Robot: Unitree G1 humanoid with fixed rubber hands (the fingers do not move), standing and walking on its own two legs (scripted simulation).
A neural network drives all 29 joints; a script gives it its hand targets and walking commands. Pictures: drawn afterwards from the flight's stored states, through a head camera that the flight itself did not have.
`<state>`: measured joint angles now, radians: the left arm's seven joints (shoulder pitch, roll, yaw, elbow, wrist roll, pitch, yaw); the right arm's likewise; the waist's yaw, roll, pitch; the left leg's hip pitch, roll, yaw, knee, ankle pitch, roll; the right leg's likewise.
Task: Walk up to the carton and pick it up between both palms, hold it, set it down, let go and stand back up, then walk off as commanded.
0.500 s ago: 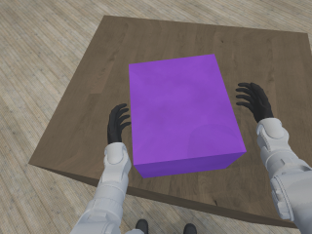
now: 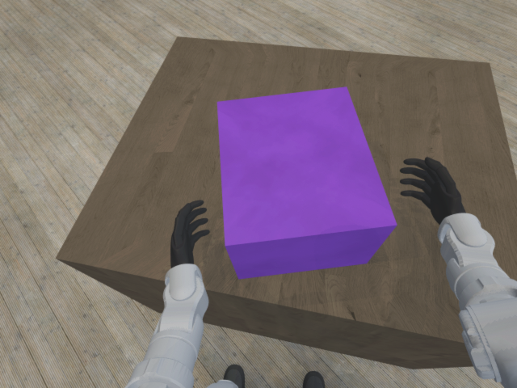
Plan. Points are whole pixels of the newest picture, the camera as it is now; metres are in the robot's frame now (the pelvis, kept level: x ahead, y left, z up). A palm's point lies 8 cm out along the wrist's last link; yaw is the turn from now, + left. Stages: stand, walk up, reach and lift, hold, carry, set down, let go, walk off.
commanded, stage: set down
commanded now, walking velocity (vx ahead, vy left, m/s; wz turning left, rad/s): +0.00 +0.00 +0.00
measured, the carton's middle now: (292, 183) +0.47 +0.02 -0.05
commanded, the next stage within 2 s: none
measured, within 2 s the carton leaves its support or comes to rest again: neither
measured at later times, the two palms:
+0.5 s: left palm (174, 283) +0.25 +0.19 -0.02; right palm (477, 258) +0.34 -0.27 -0.02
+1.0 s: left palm (172, 309) +0.22 +0.18 -0.02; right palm (514, 327) +0.25 -0.30 -0.03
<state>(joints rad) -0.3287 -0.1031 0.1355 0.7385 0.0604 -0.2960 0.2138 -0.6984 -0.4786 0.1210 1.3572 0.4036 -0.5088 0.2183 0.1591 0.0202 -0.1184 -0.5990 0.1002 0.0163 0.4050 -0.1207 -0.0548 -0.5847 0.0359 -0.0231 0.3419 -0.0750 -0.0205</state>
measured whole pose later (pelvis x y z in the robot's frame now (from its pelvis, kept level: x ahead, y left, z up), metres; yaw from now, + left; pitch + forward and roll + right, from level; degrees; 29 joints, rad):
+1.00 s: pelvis -0.01 -0.01 +0.00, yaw +0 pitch +14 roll +0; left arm 0.15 -0.06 0.07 0.31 0.00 -0.25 0.23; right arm -0.12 -0.54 0.12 0.96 0.46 -0.56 0.34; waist 0.03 0.02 -0.12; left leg -0.53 0.10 0.02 0.41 -0.12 -0.05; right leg -0.54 0.04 -0.02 0.40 -0.10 -0.03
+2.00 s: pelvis +0.02 +0.00 +0.00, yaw +1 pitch +6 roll +0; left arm 0.29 -0.01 0.07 0.30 0.00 -0.13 0.12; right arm 0.07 -0.40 0.12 0.86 0.40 -0.43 0.22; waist 0.03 -0.02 -0.12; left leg -0.33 0.09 0.02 0.41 -0.19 -0.05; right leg -0.34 0.03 -0.02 0.41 -0.18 -0.03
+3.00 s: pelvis +0.03 +0.00 +0.01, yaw +1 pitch +4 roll +0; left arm 0.28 0.14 0.07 0.36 0.00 0.15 -0.03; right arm 0.09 -0.19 0.08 0.81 0.07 -0.33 -0.02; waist 0.02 -0.03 -0.04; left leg -0.26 0.08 0.02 0.41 -0.21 -0.06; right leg -0.27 0.02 -0.02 0.40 -0.20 -0.02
